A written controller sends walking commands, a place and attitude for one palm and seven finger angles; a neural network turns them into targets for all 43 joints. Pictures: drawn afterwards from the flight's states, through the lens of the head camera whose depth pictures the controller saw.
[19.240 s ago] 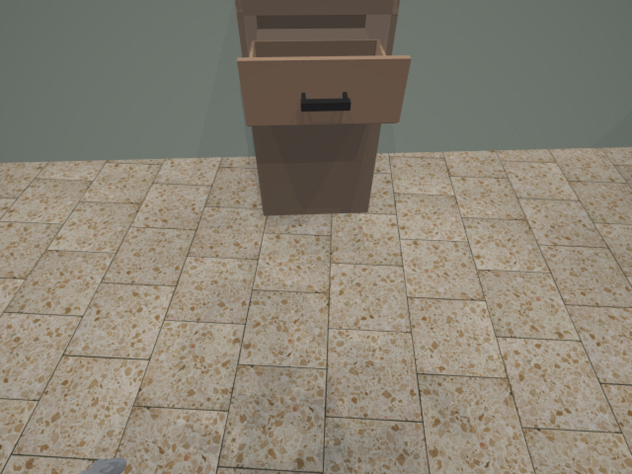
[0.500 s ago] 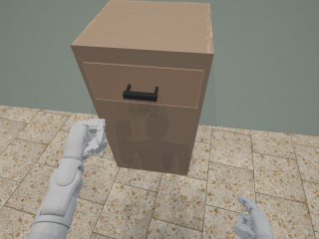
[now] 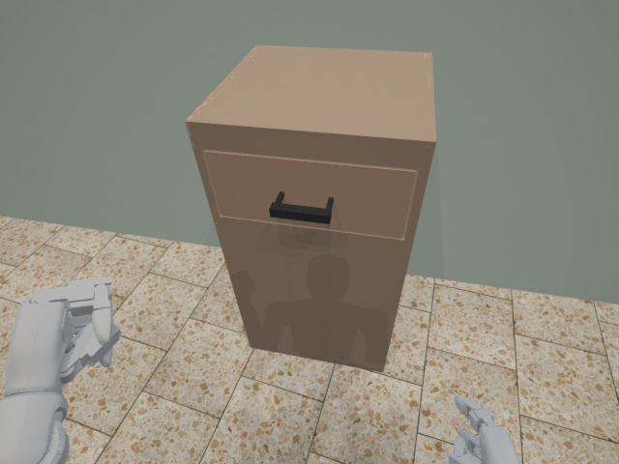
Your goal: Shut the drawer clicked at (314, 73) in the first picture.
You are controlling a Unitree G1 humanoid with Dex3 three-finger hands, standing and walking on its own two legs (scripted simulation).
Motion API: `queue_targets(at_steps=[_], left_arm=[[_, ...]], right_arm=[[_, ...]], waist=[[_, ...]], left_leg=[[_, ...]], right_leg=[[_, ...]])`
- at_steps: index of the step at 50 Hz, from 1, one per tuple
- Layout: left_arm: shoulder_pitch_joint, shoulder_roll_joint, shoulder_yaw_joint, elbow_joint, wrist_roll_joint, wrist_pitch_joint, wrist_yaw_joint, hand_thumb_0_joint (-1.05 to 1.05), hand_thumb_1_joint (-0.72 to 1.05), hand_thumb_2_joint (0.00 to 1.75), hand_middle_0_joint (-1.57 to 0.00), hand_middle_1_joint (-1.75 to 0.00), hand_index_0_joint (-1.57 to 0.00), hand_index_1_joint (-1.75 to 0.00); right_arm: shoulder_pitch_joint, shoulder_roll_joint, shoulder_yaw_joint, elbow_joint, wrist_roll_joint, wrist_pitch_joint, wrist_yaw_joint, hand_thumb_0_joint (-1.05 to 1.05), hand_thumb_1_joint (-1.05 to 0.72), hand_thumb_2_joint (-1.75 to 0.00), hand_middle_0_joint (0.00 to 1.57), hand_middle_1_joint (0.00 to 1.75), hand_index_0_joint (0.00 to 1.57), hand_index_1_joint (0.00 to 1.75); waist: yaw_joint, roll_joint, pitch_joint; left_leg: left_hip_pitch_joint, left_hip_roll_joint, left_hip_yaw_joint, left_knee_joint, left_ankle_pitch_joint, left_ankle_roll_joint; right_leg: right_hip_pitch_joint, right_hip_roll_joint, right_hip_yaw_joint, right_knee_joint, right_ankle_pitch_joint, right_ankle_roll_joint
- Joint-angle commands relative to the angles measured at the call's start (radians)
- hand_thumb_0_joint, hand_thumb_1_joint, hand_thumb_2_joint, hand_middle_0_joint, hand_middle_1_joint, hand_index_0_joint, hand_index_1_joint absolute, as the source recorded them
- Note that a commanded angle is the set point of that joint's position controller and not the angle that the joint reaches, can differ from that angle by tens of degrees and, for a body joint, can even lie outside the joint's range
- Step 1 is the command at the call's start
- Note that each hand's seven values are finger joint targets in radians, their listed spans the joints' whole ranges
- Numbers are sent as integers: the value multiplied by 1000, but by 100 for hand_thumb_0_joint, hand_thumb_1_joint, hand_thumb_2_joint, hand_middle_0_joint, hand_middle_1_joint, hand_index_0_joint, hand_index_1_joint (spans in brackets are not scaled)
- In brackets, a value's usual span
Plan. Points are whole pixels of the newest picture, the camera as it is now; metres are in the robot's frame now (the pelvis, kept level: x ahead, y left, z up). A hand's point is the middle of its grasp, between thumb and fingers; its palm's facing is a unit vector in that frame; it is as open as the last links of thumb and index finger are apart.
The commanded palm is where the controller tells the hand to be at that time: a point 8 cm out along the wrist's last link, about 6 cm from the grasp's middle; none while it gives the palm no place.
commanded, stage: draw the hand back to the body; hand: left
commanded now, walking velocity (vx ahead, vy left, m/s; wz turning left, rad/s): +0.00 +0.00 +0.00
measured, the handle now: (302, 206) +0.61 +0.10 -0.03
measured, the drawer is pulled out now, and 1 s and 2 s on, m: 0.00 0.00 0.00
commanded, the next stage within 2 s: step back with the hand held close in 0.24 s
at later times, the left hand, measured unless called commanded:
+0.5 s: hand (84, 335) +0.18 +0.25 +0.16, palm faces +0.39 -0.81 -0.43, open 3.2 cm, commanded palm +0.12 +0.28 +0.17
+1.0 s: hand (39, 400) +0.12 +0.26 +0.15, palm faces +0.36 -0.80 -0.48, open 3.2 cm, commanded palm +0.06 +0.30 +0.17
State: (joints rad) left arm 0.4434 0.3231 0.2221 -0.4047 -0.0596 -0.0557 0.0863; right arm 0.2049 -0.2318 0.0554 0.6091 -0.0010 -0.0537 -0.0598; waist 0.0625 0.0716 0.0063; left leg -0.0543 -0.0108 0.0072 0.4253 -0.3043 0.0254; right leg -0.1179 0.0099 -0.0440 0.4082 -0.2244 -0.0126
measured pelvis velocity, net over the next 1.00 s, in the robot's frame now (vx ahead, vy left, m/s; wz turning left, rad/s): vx -0.07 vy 0.02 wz -0.01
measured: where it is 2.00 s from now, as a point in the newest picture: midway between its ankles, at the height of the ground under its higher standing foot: outside the picture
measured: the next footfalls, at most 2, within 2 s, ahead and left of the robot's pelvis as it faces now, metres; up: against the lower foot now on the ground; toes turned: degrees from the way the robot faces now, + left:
right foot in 1.74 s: -0.22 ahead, -0.07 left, +0.00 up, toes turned -4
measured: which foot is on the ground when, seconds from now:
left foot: down 0.00-1.00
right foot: down 0.00-1.00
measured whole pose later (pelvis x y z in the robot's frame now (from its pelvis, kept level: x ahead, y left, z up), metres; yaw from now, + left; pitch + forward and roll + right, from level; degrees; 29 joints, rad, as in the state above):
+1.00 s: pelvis -0.07 +0.02 -0.01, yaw +0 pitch +1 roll -1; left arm 0.59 0.37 0.37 -0.54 -0.01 -0.22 0.12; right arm 0.20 -0.23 0.00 0.53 0.00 -0.03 -0.07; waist 0.01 0.01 0.00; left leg -0.33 -0.03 0.03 0.59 -0.28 0.06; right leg -0.37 -0.02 -0.03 0.53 -0.17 0.01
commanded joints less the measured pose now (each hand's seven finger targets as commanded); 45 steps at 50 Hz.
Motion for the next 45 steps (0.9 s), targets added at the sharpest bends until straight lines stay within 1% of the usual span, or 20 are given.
queue_targets(at_steps=[1, 3, 4, 5, 8, 12, 14, 18, 19, 20, 21, 22, 23, 25, 28, 32, 34, 39, 43, 45], left_arm=[[-27, 189, 172, -291, -10, -79, 25, 0, 90, 90, -140, -160, -140, -160], [22, 206, 210, -300, -11, -83, 30, 0, 90, 90, -140, -160, -140, -160], [17, 162, 166, -269, -7, -83, 26, 0, 90, 90, -140, -160, -140, -160], [1, 143, 148, -259, -6, -83, 25, 0, 90, 90, -140, -160, -140, -160], [-37, 141, 135, -241, -1, -83, 28, 0, 90, 90, -140, -160, -140, -160], [-41, 175, 166, -282, 4, -95, 40, 0, 90, 90, -140, -160, -140, -160], [-36, 176, 169, -288, 3, -94, 41, 0, 90, 90, -140, -160, -140, -160], [-24, 176, 179, -269, 3, -89, 38, 0, 90, 90, -140, -160, -140, -160], [-135, 289, 303, -324, 4, -138, 42, 0, 90, 90, -140, -160, -140, -160], [-28, 216, 260, -227, 8, -145, 36, 0, 90, 90, -140, -160, -140, -160], [37, 177, 225, -208, 12, -151, 32, 0, 90, 90, -140, -160, -140, -160], [60, 158, 201, -226, 13, -159, 28, 0, 90, 90, -140, -160, -140, -160], [62, 168, 207, -261, 14, -173, 28, 0, 90, 90, -140, -160, -140, -160], [120, 172, 214, -259, 13, -181, 32, 0, 90, 90, -140, -160, -140, -160], [154, 216, 259, -301, 9, -190, 40, 0, 90, 90, -140, -160, -140, -160], [196, 231, 282, -322, 2, -191, 42, 0, 90, 90, -140, -160, -140, -160], [205, 229, 280, -332, 2, -189, 43, 0, 90, 90, -140, -160, -140, -160], [180, 217, 269, -334, 15, -197, 46, 0, 90, 90, -140, -160, -140, -160], [142, 222, 281, -330, 32, -209, 53, 0, 90, 90, -140, -160, -140, -160], [142, 211, 273, -314, 36, -215, 56, 0, 90, 90, -140, -160, -140, -160]], right_arm=[[-141, -95, -52, -168, 3, -84, -13, 0, -90, -90, 20, 30, 20, 30], [-141, -95, -57, -165, 4, -96, -19, 0, -90, -90, 20, 30, 20, 30], [-138, -92, -52, -154, 3, -97, -18, 0, -90, -90, 20, 30, 20, 30], [-132, -97, -55, -152, 3, -99, -18, 0, -90, -90, 20, 30, 20, 30], [-131, -106, -61, -146, 2, -107, -25, 0, -90, -90, 20, 30, 20, 30], [-127, -101, -58, -145, -3, -123, -29, 0, -90, -90, 20, 30, 20, 30], [-131, -98, -53, -145, -4, -128, -31, 0, -90, -90, 20, 30, 20, 30], [-135, -95, -52, -140, -5, -131, -29, 0, -90, -90, 20, 30, 20, 30], [-122, -133, -66, -167, -2, -105, -22, 0, -90, -90, 20, 30, 20, 30], [-109, -113, -71, -144, -6, -90, -22, 0, -90, -90, 20, 30, 20, 30], [-102, -114, -74, -149, -10, -75, -16, 0, -90, -90, 20, 30, 20, 30], [-106, -118, -78, -153, -10, -65, -13, 0, -90, -90, 20, 30, 20, 30], [-116, -123, -81, -161, -15, -63, -14, 0, -90, -90, 20, 30, 20, 30], [-108, -122, -89, -170, -10, -48, -13, 0, -90, -90, 20, 30, 20, 30], [-121, -124, -100, -193, -6, -30, -19, 0, -90, -90, 20, 30, 20, 30], [-111, -118, -113, -214, 6, -10, -20, 0, -90, -90, 20, 30, 20, 30], [-114, -118, -113, -221, 8, -7, -23, 0, -90, -90, 20, 30, 20, 30], [-118, -129, -116, -225, 5, -13, -28, 0, -90, -90, 20, 30, 20, 30], [-118, -137, -118, -232, 3, -23, -32, 0, -90, -90, 20, 30, 20, 30], [-105, -133, -117, -231, 7, -28, -30, 0, -90, -90, 20, 30, 20, 30]], waist=[[4, -8, -72], [13, -4, -58], [-1, -13, -6], [-7, -31, 10], [-11, -45, 33], [5, -14, -43], [8, 12, -42], [11, 0, -11], [-52, -21, 72], [-54, -74, 56], [-57, -95, 33], [-61, -71, 4], [-57, -31, -19], [-58, -27, -95], [-49, -10, -176], [-50, -47, -223], [-50, -23, -219], [-51, 13, -135], [-56, -8, -83], [-64, -47, -54]], left_leg=[[-77, 36, -20, -60, 300, -2], [-86, 36, -20, -59, 275, -3], [-95, 36, -22, -64, 253, -3], [-98, 38, -24, -68, 234, -1], [-92, 36, -24, -68, 178, 9], [-85, 31, -27, -68, 196, 6], [-89, 30, -28, -70, 214, 2], [-97, 31, -28, -69, 224, -1], [-188, 44, -47, -43, 120, 25], [-169, 37, -55, -20, 100, 25], [-159, 39, -51, -8, 121, 25], [-149, 43, -47, -6, 148, 25], [-155, 42, -50, -19, 194, 23], [-153, 56, -55, -35, 279, 23], [-165, 69, -64, -29, 454, 16], [-195, 79, -63, -1, 528, 9], [-208, 86, -66, 4, 529, 9], [-349, 117, -102, -71, 305, 41], [-557, 123, -127, -116, -32, 75], [-592, 103, -118, -92, -158, 77]], right_leg=[[80, -18, 26, -34, 196, -13], [73, -15, 30, -42, 172, -16], [44, -16, 27, -43, 148, -15], [30, -18, 24, -46, 125, -13], [0, -18, 28, -64, 65, -11], [53, -24, 29, -41, 91, -15], [65, -24, 34, -39, 111, -17], [60, -18, 34, -49, 121, -20], [-53, -72, 175, -114, 116, -23], [-76, -100, 183, -136, 75, -30], [-85, -109, 180, -141, 73, -31], [-83, -112, 169, -126, 105, -30], [-59, -105, 147, -100, 174, -28], [-5, -94, 112, -38, 269, -16], [58, -81, 78, 43, 422, -6], [83, -84, 77, 97, 516, 2], [69, -87, 82, 118, 514, 4], [51, -51, 77, 153, 304, 21], [126, -48, 107, 179, 207, 22], [96, -66, 137, 144, 137, 14]])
